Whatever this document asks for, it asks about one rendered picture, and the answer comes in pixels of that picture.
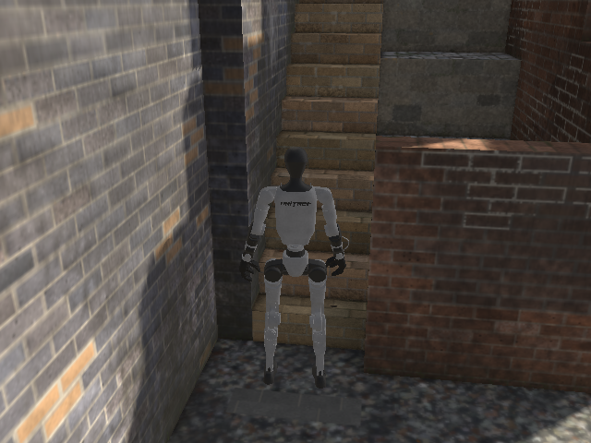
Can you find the stairs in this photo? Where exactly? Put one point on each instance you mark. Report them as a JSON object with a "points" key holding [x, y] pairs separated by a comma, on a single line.
{"points": [[330, 110]]}

